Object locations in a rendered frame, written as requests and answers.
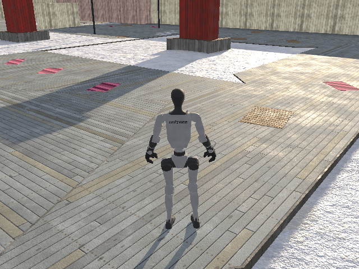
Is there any left robot thigh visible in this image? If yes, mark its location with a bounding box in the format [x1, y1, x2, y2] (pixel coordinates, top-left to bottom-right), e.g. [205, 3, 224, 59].
[161, 157, 175, 195]

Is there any robot left upper arm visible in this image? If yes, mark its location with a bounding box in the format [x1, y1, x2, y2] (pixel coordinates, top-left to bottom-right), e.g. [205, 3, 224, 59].
[152, 113, 167, 143]

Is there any robot right shin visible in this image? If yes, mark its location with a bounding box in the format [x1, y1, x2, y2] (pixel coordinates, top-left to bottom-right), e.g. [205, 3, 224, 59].
[190, 183, 199, 221]

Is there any robot left hand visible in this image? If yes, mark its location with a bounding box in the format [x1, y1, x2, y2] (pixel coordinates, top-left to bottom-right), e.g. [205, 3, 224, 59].
[145, 152, 158, 164]

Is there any left robot forearm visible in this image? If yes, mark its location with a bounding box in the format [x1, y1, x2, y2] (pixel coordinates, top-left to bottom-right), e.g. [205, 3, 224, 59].
[146, 135, 157, 155]

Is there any robot right upper arm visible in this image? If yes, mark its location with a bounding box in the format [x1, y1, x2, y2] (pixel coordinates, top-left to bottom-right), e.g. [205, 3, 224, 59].
[190, 113, 207, 143]

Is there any right robot forearm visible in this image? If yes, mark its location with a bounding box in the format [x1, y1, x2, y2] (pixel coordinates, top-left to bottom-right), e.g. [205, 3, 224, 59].
[202, 134, 214, 153]

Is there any robot right hand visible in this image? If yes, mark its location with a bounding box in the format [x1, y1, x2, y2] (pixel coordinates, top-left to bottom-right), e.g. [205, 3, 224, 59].
[204, 149, 216, 162]

